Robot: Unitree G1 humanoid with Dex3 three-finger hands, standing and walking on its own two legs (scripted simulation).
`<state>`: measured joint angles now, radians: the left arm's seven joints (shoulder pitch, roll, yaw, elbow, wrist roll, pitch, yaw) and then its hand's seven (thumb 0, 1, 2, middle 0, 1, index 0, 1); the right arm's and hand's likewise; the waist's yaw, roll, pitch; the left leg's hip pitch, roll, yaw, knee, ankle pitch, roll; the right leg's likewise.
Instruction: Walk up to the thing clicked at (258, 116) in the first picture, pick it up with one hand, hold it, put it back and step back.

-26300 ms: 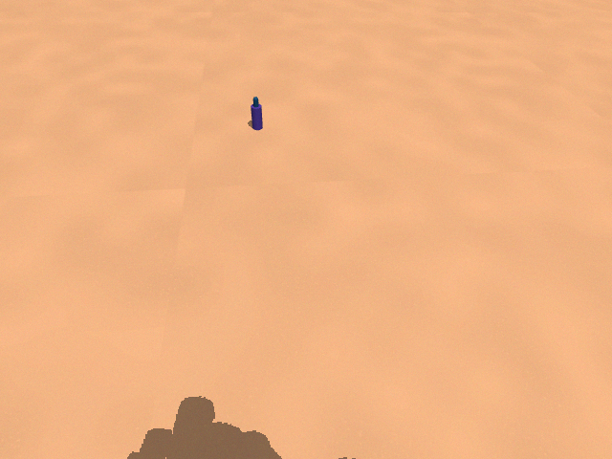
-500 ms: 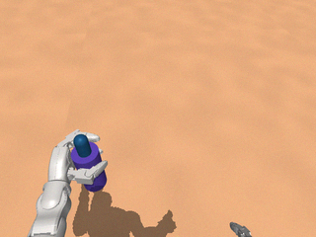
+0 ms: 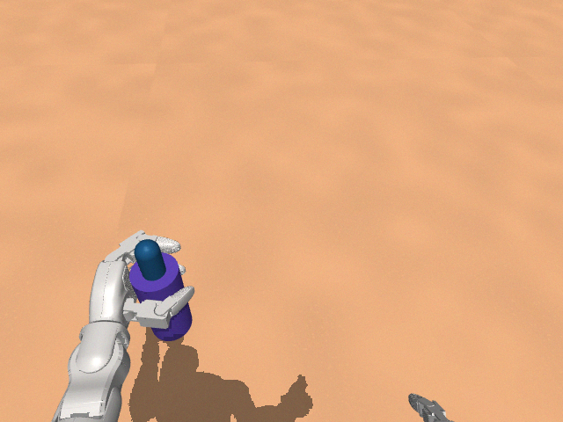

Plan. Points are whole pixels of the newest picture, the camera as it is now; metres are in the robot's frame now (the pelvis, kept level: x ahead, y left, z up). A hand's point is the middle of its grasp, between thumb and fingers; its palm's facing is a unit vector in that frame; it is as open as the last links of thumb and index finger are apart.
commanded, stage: hold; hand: left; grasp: from the side
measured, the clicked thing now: (160, 288) +0.32 +0.17 +0.02
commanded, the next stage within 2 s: crouch in 1.64 s
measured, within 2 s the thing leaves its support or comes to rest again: neither
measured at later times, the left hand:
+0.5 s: hand (164, 282) +0.32 +0.16 +0.04, palm faces +0.09 -0.99 -0.05, open 8.7 cm
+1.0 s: hand (165, 281) +0.32 +0.16 +0.04, palm faces +0.09 -0.99 -0.05, open 8.7 cm
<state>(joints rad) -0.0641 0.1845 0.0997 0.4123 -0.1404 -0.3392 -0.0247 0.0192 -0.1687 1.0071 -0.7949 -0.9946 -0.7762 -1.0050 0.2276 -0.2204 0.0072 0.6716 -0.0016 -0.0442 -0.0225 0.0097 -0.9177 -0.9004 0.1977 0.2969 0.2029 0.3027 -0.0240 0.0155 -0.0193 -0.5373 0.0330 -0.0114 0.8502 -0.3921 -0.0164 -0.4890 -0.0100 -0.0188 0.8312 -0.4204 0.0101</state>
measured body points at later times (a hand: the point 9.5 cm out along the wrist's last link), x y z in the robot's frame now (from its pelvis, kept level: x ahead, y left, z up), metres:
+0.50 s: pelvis +0.00 +0.00 +0.00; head +0.03 +0.00 +0.45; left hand +0.30 +0.21 +0.05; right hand +0.14 -0.24 -0.11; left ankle +0.03 +0.13 -0.70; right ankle +0.00 -0.13 -0.70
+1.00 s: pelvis +0.00 +0.00 +0.00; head +0.03 +0.00 +0.45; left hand +0.31 +0.21 +0.05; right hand +0.13 -0.24 -0.11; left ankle +0.03 +0.13 -0.70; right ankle +0.00 -0.13 -0.70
